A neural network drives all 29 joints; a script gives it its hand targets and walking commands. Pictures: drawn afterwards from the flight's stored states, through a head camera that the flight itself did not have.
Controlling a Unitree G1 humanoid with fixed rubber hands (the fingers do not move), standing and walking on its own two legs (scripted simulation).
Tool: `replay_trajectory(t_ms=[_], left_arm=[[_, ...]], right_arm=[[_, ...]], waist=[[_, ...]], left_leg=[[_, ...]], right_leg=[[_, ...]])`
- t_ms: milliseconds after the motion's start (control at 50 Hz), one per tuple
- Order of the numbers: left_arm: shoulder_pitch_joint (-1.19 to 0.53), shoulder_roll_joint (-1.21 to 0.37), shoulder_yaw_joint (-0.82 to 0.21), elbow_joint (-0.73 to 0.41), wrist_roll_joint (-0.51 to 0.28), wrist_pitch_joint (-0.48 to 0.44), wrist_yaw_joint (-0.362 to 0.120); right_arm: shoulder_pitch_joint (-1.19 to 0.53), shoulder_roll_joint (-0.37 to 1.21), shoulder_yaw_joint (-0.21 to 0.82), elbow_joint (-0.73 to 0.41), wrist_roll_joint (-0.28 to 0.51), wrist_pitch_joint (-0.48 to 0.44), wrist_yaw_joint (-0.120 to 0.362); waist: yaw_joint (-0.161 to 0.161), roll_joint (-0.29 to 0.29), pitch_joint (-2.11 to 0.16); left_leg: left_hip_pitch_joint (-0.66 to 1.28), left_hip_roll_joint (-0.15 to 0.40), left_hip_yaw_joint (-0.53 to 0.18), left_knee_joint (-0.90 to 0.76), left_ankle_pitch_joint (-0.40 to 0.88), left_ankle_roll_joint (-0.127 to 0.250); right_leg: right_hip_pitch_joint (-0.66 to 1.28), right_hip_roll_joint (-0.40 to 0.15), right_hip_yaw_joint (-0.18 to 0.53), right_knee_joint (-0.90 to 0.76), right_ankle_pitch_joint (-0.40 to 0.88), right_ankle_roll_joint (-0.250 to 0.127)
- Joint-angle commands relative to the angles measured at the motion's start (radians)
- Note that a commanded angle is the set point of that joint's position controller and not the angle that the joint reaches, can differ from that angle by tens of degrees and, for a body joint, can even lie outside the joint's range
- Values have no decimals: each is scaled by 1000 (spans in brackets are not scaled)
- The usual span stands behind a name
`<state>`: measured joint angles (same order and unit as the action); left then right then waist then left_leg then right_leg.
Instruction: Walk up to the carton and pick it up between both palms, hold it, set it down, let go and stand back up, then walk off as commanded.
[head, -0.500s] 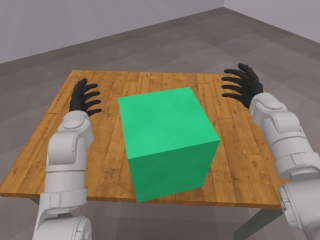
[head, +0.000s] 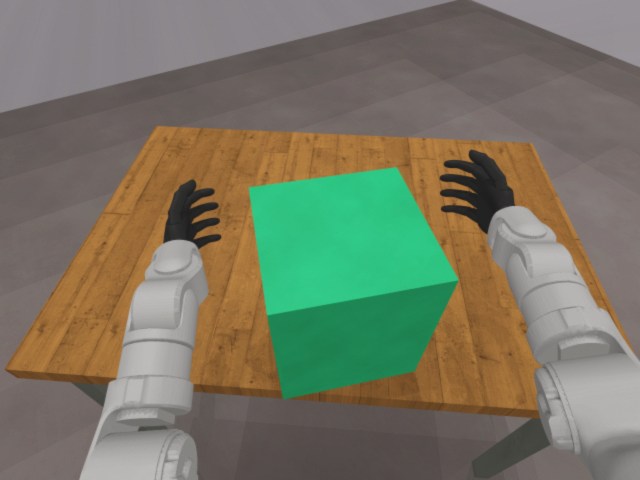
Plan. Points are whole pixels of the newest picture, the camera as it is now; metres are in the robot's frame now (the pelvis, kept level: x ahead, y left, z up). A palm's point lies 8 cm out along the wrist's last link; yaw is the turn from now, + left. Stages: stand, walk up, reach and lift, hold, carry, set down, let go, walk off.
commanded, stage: reach and lift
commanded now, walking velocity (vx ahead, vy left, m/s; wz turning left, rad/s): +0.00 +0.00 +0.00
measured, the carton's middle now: (338, 286) +0.39 +0.02 +0.00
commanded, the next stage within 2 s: none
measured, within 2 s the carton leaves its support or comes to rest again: neither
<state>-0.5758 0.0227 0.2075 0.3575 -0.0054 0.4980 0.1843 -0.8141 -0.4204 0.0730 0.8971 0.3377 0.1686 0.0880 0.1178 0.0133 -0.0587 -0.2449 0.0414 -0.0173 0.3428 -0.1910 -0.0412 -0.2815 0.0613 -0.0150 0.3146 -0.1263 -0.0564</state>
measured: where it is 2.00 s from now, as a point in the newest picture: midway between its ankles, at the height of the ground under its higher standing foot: outside the picture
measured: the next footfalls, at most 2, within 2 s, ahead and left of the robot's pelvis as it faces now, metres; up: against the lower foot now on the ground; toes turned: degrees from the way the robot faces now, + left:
none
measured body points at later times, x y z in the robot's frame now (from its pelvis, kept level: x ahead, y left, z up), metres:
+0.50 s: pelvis +0.00 +0.00 -0.01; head +0.06 -0.01 +0.44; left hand +0.38 +0.19 +0.05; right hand +0.46 -0.14 +0.06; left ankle -0.02 +0.14 -0.75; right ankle +0.02 -0.08 -0.75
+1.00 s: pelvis +0.00 +0.00 +0.00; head +0.05 -0.01 +0.44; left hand +0.39 +0.18 +0.06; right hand +0.46 -0.12 +0.06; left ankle -0.02 +0.14 -0.75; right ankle +0.02 -0.08 -0.75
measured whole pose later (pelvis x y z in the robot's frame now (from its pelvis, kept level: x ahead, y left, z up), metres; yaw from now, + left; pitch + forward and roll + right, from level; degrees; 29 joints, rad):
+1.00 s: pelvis +0.00 +0.00 +0.00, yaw +0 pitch +12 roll -1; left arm -0.64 -0.12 0.29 0.75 0.18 -0.04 0.22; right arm -0.86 -0.20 -0.08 1.20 0.10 -0.17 0.01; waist 0.13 0.01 -0.11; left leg -0.41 0.05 -0.02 0.40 -0.20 -0.05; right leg -0.42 0.07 -0.03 0.34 -0.12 -0.06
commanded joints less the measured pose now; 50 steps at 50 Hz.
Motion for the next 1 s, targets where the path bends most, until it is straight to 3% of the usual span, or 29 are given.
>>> replay_trajectory(t_ms=[0,80,100,120,160,220,280,340,420,500,540,600,620,660,920,940,980], left_arm=[[-403,67,-31,-159,18,-147,20],[-401,33,-57,4,13,-229,36],[-387,36,-45,17,28,-253,41],[-399,25,-53,53,29,-278,42],[-354,16,-43,88,51,-321,36],[-315,-2,-19,175,82,-386,19],[-316,-13,-5,208,105,-457,7],[-344,-28,-25,212,99,-518,9],[-364,-31,-41,203,75,-575,23],[-367,-33,-40,230,77,-589,35],[-344,-43,-39,250,76,-595,34],[-371,-61,-33,273,88,-588,35],[-364,-78,-36,282,82,-588,35],[-368,-102,-44,289,85,-590,36],[-411,-212,14,248,197,-578,35],[-429,-231,7,247,210,-580,31],[-412,-264,10,253,229,-567,24]], right_arm=[[-444,-132,-97,-131,-44,-115,15],[-449,-91,-104,-64,-80,-159,29],[-449,-84,-88,-63,-82,-176,26],[-438,-81,-102,-19,-94,-192,27],[-401,-75,-90,26,-87,-227,20],[-366,-61,-109,90,-116,-280,3],[-376,-31,-94,130,-124,-335,-11],[-397,-26,-101,139,-126,-383,-27],[-433,-5,-71,139,-104,-405,-38],[-447,-7,-56,170,-90,-408,-47],[-435,3,-40,184,-84,-407,-50],[-455,20,-35,223,-88,-398,-53],[-461,46,-23,199,-87,-395,-54],[-456,63,-34,210,-97,-397,-55],[-468,224,-142,136,-240,-384,-88],[-475,232,-158,145,-257,-383,-80],[-451,266,-178,147,-287,-377,-70]], waist=[[16,-34,-474],[50,-78,-458],[62,-91,-479],[44,-84,-497],[50,-76,-513],[32,-104,-471],[45,-111,-457],[21,-86,-496],[41,-94,-583],[36,-84,-608],[41,-98,-585],[34,-97,-551],[45,-115,-544],[32,-97,-556],[23,-73,-545],[18,-47,-544],[15,-56,-516]], left_leg=[[-12,-40,52,-9,274,1],[-41,-26,54,-12,181,16],[-45,-27,53,-7,187,18],[-48,-25,55,-3,183,17],[-52,-31,58,10,229,13],[-93,-37,66,15,250,14],[-138,-45,70,25,276,15],[-148,-46,66,42,298,4],[-149,-40,68,62,324,1],[-143,-34,59,73,332,0],[-156,-40,61,80,357,-1],[-159,-32,51,69,323,0],[-163,-29,52,71,313,8],[-152,-31,48,74,323,2],[-99,-32,47,58,334,7],[-88,-34,50,54,321,3],[-41,-29,55,45,315,6]], right_leg=[[324,5,7,52,285,65],[241,1,4,31,139,49],[258,0,11,36,157,48],[245,-2,5,36,154,45],[275,-4,15,45,218,49],[314,-4,19,53,282,55],[346,-14,30,72,344,66],[347,-18,26,84,380,70],[336,-14,30,97,402,70],[292,-9,28,91,359,64],[313,-14,33,98,402,64],[290,-16,25,93,351,64],[280,-13,27,88,323,62],[265,-13,24,85,319,59],[273,-15,9,61,310,55],[254,-19,3,54,265,51],[224,-15,-9,31,216,42]])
